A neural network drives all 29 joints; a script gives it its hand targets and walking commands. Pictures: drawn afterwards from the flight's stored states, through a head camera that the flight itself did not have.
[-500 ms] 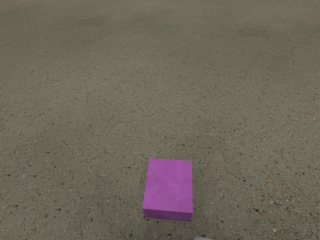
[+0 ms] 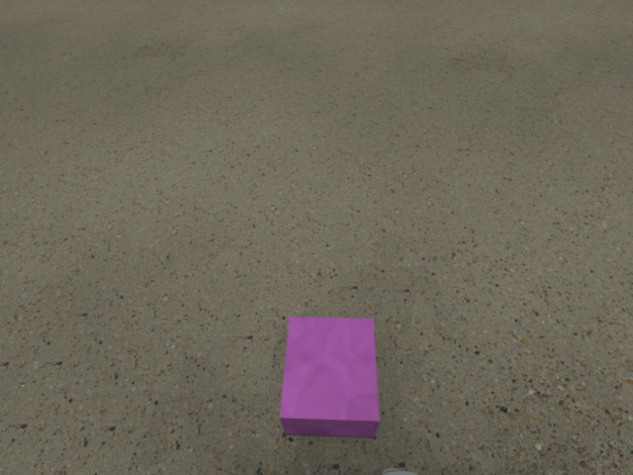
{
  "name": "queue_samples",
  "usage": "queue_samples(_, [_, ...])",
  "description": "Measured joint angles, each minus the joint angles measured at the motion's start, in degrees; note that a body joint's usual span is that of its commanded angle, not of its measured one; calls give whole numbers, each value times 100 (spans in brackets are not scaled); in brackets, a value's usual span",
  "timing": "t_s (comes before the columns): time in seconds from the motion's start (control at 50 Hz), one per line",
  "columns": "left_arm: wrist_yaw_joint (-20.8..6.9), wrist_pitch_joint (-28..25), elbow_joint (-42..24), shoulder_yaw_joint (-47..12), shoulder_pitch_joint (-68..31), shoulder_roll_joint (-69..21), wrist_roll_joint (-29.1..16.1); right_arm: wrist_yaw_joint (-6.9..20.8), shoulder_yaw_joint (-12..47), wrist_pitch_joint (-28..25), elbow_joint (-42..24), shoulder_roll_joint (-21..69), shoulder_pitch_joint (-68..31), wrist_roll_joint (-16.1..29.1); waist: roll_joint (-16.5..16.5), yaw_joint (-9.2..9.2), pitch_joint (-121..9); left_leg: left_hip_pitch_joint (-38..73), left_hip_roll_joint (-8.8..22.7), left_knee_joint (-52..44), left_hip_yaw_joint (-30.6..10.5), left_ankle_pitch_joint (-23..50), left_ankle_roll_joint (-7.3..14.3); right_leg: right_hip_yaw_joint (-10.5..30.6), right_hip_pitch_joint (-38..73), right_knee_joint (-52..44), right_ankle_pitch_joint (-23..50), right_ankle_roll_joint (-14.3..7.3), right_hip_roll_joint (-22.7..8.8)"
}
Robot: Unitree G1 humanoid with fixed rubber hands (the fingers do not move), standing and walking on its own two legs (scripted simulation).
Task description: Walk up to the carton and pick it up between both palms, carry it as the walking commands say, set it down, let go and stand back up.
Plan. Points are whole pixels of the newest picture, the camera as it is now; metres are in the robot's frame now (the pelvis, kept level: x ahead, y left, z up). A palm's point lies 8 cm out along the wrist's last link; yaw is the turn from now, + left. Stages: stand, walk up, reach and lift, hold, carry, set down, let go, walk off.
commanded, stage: walk up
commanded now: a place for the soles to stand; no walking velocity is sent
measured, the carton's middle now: (330, 375) +0.51 +0.01 -0.66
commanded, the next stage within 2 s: none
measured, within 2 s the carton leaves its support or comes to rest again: neither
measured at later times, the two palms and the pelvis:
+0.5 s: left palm out of the picture +0.08 +0.31 -0.09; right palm out of the picture +0.07 -0.31 -0.11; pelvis +0.01 +0.00 +0.00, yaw -2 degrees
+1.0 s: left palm out of the picture +0.09 +0.31 -0.09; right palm out of the picture +0.07 -0.31 -0.11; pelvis +0.01 +0.00 +0.00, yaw -3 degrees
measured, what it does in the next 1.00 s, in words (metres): stands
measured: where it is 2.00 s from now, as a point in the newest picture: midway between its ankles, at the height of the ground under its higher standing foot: outside the picture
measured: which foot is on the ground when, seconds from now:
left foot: down 0.00-1.00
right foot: down 0.00-1.00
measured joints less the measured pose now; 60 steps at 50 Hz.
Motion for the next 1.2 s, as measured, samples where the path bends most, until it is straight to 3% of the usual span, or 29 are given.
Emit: queue_samples(1.2, [1,17,0,0,0,0,0,0,0,58,14,37,-55,7,-44,-18,0,232,-126,-174,198,-101,69,385,3,0,-15,1,78])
